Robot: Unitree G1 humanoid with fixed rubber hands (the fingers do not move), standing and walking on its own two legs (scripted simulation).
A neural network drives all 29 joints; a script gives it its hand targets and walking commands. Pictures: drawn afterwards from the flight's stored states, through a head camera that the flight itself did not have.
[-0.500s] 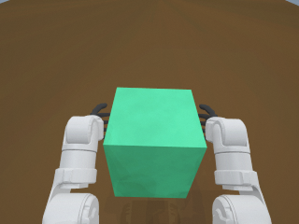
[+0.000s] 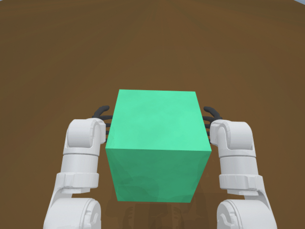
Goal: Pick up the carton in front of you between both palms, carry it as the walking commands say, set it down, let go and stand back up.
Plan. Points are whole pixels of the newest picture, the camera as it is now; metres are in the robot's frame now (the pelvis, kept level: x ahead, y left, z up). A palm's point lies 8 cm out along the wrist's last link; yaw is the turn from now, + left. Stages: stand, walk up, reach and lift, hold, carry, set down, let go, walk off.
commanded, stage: carry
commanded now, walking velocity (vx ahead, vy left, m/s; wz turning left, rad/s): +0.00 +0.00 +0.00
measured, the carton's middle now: (155, 147) +0.35 +0.00 +0.05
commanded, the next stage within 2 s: none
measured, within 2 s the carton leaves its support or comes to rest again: neither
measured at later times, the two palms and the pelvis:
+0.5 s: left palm (97, 118) +0.35 +0.15 +0.16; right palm (219, 121) +0.35 -0.15 +0.16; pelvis +0.00 +0.00 +0.00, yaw +0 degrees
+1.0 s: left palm (102, 75) +0.56 +0.18 +0.16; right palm (194, 75) +0.55 -0.12 +0.17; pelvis +0.17 +0.03 -0.01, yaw -3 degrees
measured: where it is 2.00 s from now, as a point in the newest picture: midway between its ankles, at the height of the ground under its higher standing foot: (143, 158)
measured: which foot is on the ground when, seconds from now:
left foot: down 0.00-0.58, up 0.60-0.82, down 0.84-1.00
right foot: down 0.00-0.94, up 0.96-1.00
